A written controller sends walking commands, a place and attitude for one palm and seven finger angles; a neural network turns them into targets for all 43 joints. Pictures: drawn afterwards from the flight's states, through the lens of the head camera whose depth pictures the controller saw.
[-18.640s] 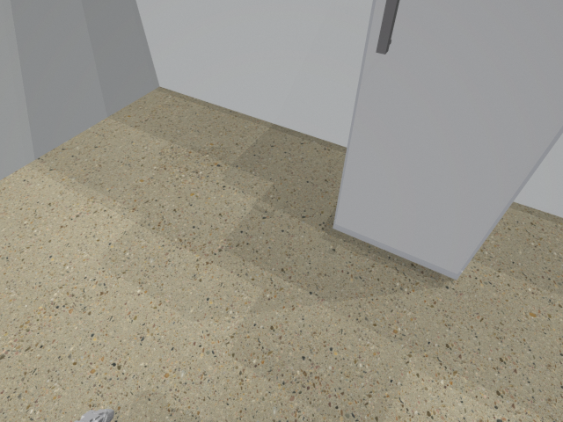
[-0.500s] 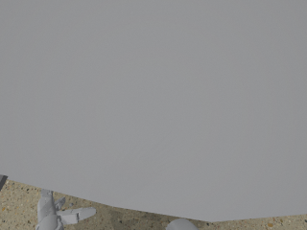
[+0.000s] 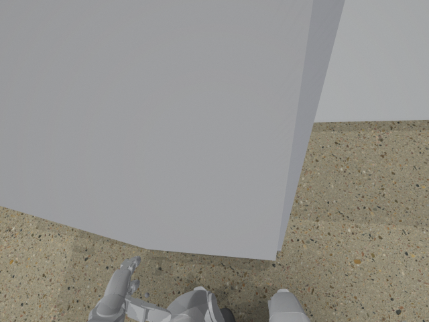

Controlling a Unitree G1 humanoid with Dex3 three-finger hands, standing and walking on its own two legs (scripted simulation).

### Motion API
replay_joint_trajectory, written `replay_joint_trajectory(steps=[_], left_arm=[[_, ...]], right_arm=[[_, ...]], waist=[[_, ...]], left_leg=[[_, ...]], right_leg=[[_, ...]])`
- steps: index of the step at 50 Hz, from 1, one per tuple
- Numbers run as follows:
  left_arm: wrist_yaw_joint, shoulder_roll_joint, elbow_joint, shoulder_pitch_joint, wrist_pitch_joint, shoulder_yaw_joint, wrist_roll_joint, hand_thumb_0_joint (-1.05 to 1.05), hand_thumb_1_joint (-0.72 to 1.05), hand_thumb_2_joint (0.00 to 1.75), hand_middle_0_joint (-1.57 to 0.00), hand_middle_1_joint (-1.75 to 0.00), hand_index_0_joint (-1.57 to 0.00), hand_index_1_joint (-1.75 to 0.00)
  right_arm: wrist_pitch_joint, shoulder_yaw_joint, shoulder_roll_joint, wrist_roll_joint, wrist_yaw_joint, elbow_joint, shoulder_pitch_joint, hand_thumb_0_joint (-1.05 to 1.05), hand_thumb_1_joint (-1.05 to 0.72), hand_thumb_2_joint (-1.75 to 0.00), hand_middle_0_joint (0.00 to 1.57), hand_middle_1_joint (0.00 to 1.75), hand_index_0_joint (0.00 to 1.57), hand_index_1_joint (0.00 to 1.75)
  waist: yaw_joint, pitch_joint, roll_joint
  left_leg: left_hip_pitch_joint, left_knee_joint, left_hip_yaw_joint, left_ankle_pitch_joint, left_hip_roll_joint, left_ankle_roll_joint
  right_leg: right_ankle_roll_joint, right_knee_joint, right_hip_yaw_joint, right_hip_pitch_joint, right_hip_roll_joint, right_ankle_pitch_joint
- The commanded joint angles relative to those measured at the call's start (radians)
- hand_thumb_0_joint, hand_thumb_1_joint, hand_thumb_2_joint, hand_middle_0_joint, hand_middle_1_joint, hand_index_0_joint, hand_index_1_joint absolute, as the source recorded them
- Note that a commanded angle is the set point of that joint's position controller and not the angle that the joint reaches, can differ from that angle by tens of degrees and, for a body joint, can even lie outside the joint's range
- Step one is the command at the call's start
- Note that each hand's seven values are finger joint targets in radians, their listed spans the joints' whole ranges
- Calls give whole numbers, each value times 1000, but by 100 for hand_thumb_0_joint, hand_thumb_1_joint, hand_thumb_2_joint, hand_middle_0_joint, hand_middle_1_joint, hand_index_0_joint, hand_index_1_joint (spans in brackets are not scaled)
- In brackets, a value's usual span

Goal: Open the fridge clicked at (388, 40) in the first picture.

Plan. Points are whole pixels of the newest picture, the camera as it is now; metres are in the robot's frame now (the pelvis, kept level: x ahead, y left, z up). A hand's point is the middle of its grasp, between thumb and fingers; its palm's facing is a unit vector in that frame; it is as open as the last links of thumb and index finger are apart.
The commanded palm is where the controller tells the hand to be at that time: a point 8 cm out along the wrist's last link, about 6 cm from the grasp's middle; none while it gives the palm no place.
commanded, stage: relax the arm and regain balance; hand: left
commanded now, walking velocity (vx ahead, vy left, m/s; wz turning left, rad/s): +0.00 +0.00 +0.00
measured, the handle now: out of the picture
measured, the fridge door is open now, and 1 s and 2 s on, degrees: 0 0 0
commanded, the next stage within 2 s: step back with the hand held close in 0.24 s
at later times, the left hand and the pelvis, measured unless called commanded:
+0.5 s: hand out of the picture +0.21 +0.25 +0.20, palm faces +0.41 -0.81 -0.41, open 12.4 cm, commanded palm +0.09 +0.27 +0.23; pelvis -0.05 -0.02 +0.05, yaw +1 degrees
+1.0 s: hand out of the picture -0.01 +0.30 +0.24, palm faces +0.46 -0.81 -0.37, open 7.4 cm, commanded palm -0.08 +0.33 +0.23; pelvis -0.19 +0.04 +0.05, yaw +5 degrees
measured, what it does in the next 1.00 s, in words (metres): walks backwards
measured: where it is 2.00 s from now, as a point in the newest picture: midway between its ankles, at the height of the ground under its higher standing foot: outside the picture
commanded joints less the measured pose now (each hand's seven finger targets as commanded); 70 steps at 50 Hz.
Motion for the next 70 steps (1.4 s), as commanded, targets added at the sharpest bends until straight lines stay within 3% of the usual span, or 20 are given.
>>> replay_joint_trajectory(steps=[1,6,8,12,18,19,22,25,28,34,36,40,43,44,49,53,57,62,65,70], left_arm=[[28,256,18,143,-47,46,13,0,-50,30,-15,-30,-15,-30],[26,170,28,123,-47,63,35,0,-50,30,-15,-30,-15,-30],[24,177,61,170,-50,57,12,0,-50,30,-15,-30,-15,-30],[32,104,65,230,-25,43,1,0,-50,30,-15,-30,-15,-30],[17,143,57,241,-29,39,11,0,-50,30,-15,-30,-15,-30],[174,1164,-2508,-771,-224,691,-127,0,90,90,-20,-30,-20,-30],[194,718,-2002,63,86,501,-159,0,90,90,-20,-30,-20,-30],[197,551,-2013,348,-110,587,-157,0,90,90,-20,-30,-20,-30],[107,307,-1121,723,-139,595,-133,0,90,90,-20,-30,-20,-30],[6,393,-990,424,-152,445,-166,0,90,90,-20,-30,-20,-30],[1,443,-1200,427,-160,432,-154,0,90,90,-20,-30,-20,-30],[73,546,-1800,342,-236,488,-87,0,90,90,-20,-30,-20,-30],[146,593,-1934,247,-287,588,-16,0,90,90,-20,-30,-20,-30],[152,562,-1890,254,-277,572,-22,0,90,90,-20,-30,-20,-30],[118,417,-1616,334,-324,503,-78,0,90,90,-20,-30,-20,-30],[70,341,-1524,400,-300,433,-119,0,90,90,-20,-30,-20,-30],[59,349,-1501,302,-252,347,-90,0,90,90,-20,-30,-20,-30],[123,407,-1550,280,-258,463,-71,0,90,90,-20,-30,-20,-30],[124,411,-1567,358,-261,478,-63,0,90,90,-20,-30,-20,-30],[121,390,-1636,567,-276,488,-62,0,90,90,-20,-30,-20,-30]], right_arm=[[2,14,-24,12,15,-127,11,0,-90,-90,20,30,20,30],[-8,4,-15,27,13,-153,-78,0,-90,-90,20,30,20,30],[-15,5,-10,29,22,-111,-29,0,-90,-90,20,30,20,30],[-15,-9,-39,13,9,-109,-84,0,-90,-90,20,30,20,30],[-9,-15,-25,22,8,-95,-64,0,-90,-90,20,30,20,30],[-162,-87,-193,185,11,-618,-320,0,-90,-90,20,30,20,30],[-280,-8,-8,188,-42,-396,-135,0,-90,-90,20,30,20,30],[-297,-23,10,155,2,-549,-218,0,-90,-90,20,30,20,30],[-211,-95,-7,130,15,-453,-175,0,-90,-90,20,30,20,30],[-149,-78,-17,160,-32,-516,-195,0,-90,-90,20,30,20,30],[-135,-55,3,136,-39,-574,-229,0,-90,-90,20,30,20,30],[-136,5,-17,70,-65,-621,-222,0,-90,-90,20,30,20,30],[-167,-12,-76,50,-83,-619,-187,0,-90,-90,20,30,20,30],[-179,-22,-38,51,-78,-611,-180,0,-90,-90,20,30,20,30],[-221,-56,-16,71,-35,-558,-122,0,-90,-90,20,30,20,30],[-211,-33,-27,52,-26,-540,-80,0,-90,-90,20,30,20,30],[-180,-26,-4,66,-8,-563,-97,0,-90,-90,20,30,20,30],[-180,13,4,45,-27,-501,-143,0,-90,-90,20,30,20,30],[-184,1,4,49,-26,-546,-153,0,-90,-90,20,30,20,30],[-188,-3,-2,41,-8,-561,-183,0,-90,-90,20,30,20,30]], waist=[[36,-204,-279],[45,-142,-349],[27,-220,-195],[58,-213,68],[53,-182,-161],[183,-372,-16],[127,-344,-55],[136,-419,-29],[114,-373,-105],[83,-182,-635],[103,-112,-628],[125,-111,-163],[127,-170,459],[126,-157,482],[141,-191,195],[120,-202,38],[123,-135,-659],[82,-193,-87],[89,-218,109],[108,-161,74]], left_leg=[[-52,345,-280,-23,54,-61],[203,-199,-230,12,44,-54],[426,-637,-129,443,-17,-59],[654,-486,-212,1169,155,29],[562,-539,-159,699,102,-11],[600,-383,-239,884,60,18],[509,-267,-255,873,26,8],[507,-421,-297,863,62,14],[462,-526,-268,979,152,21],[356,-455,-220,383,45,15],[370,-374,-172,232,-4,8],[403,-541,-165,172,4,32],[-158,-903,-449,-334,251,165],[-227,-910,-437,-256,272,167],[348,-658,-264,71,209,74],[358,-731,-277,19,233,26],[317,12,-175,231,-27,-30],[506,-546,-209,326,22,17],[552,-737,-531,296,253,136],[208,-872,-420,-114,221,126]], right_leg=[[-247,-477,395,335,-281,1160],[-183,-399,204,301,-149,1168],[-88,-279,95,426,-51,1201],[3,-300,61,232,23,598],[-21,-459,74,318,3,908],[127,-549,-36,477,0,1097],[-15,-539,41,536,-62,1190],[-64,-405,81,501,-89,1018],[25,-365,-68,365,1,647],[16,-660,33,211,-97,485],[-14,-789,94,57,-135,149],[-18,-738,72,80,-72,92],[60,-129,-90,599,136,361],[59,58,-97,614,146,365],[-5,-162,-129,199,103,94],[-24,-514,-124,351,104,147],[-189,-769,324,102,-216,410],[-58,-455,42,239,-27,520],[6,-100,-77,88,87,145],[-17,-74,-135,224,50,243]])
